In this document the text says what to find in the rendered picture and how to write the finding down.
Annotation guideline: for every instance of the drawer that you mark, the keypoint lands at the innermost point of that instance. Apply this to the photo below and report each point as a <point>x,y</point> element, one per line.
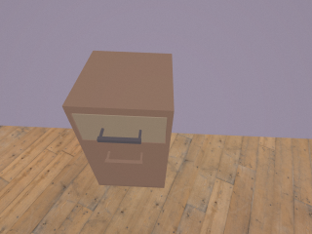
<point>153,129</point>

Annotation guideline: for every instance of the cabinet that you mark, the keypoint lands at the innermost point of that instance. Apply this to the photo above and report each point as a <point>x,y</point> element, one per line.
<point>125,84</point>

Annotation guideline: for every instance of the handle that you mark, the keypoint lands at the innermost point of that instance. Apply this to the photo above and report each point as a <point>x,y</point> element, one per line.
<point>123,162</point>
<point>117,139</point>

